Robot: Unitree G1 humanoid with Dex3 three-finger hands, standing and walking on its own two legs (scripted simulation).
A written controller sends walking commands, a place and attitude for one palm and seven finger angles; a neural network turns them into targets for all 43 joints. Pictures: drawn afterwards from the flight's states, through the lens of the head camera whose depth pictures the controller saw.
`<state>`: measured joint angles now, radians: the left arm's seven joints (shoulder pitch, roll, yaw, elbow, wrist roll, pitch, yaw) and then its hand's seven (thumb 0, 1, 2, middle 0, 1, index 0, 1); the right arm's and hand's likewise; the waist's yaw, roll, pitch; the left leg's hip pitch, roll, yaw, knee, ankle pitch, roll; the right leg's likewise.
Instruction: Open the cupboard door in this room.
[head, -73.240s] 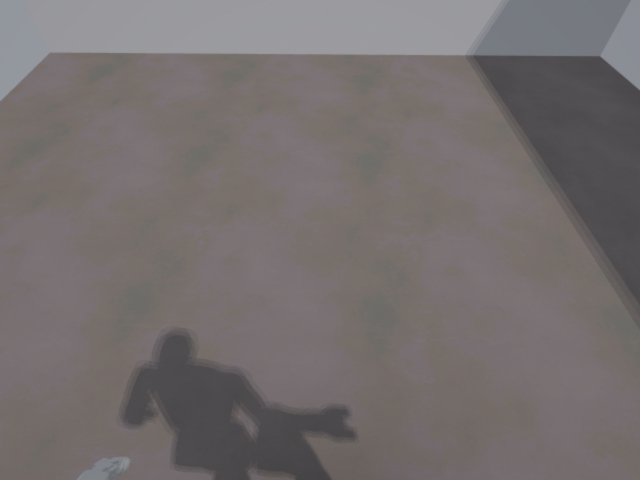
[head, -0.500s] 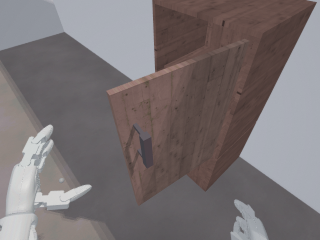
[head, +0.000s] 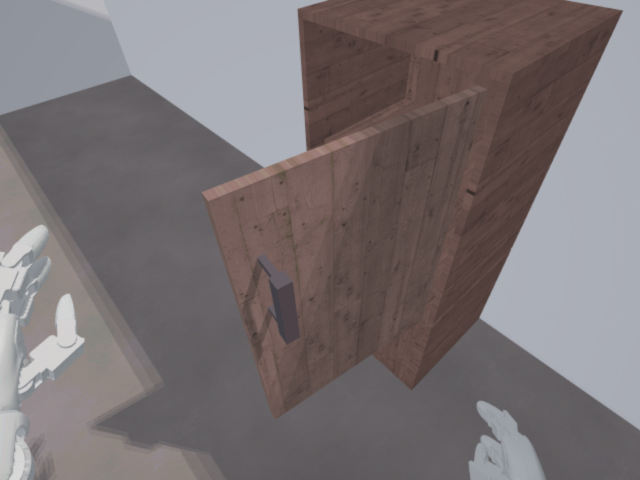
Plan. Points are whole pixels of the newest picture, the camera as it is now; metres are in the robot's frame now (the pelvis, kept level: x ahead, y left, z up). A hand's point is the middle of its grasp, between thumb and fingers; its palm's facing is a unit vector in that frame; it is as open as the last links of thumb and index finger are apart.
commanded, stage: draw the hand back to the body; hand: left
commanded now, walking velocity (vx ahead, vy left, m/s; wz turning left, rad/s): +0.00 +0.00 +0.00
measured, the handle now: (277, 299) +0.32 +0.11 +0.06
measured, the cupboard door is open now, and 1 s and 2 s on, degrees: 82 82 82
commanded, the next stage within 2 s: step back with the hand held close in 0.24 s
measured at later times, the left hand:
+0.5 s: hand (77, 342) +0.18 +0.26 +0.16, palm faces +0.45 -0.78 -0.44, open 7.4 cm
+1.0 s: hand (26, 412) +0.12 +0.27 +0.15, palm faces +0.42 -0.76 -0.49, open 7.4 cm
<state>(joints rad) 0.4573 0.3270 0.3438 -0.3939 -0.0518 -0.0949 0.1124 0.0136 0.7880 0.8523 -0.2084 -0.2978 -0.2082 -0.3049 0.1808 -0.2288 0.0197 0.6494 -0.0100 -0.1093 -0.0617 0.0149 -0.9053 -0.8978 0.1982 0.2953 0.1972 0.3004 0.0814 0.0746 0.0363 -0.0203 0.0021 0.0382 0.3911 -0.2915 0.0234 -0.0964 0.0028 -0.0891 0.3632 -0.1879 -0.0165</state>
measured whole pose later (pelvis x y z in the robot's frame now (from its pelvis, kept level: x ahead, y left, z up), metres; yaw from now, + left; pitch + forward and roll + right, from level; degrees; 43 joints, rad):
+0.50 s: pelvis -0.02 -0.01 +0.00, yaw +0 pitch -2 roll -1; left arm 0.46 0.35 0.39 -0.39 -0.04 -0.16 0.11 0.02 0.89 0.90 -0.21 -0.30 -0.21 -0.31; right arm 0.17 -0.23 0.02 0.62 -0.01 -0.09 -0.06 0.01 -0.90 -0.90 0.20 0.30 0.20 0.30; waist 0.04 0.06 0.03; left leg -0.12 0.02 0.04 0.44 -0.28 0.02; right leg -0.17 0.02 -0.09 0.35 -0.15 -0.03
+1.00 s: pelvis -0.09 +0.02 -0.02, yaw -1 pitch +0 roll +0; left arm 0.52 0.38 0.44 -0.52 0.00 -0.21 0.14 0.02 0.88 0.90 -0.22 -0.30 -0.22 -0.31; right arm 0.21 -0.22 0.01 0.55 0.00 -0.06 -0.08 0.01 -0.90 -0.90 0.20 0.30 0.20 0.30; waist 0.01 -0.01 0.05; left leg -0.37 -0.02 0.08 0.66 -0.29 0.06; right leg -0.43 -0.04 -0.05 0.59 -0.15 0.00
